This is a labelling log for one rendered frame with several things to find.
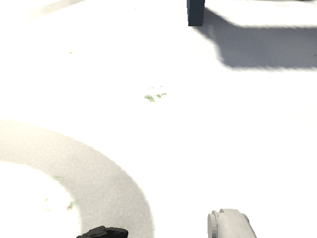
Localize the robot left hand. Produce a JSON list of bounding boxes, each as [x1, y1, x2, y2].
[[76, 225, 129, 238]]

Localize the right robot thigh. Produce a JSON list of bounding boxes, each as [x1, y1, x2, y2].
[[207, 208, 257, 238]]

